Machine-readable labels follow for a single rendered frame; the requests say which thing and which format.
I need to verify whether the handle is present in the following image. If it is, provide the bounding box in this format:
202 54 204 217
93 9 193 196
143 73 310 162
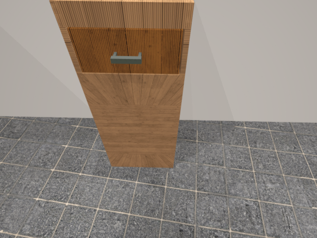
110 52 142 64

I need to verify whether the drawer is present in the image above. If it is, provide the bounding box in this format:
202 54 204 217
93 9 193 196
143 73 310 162
67 27 183 74

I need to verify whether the cabinet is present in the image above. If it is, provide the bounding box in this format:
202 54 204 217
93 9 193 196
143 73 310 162
49 0 194 168

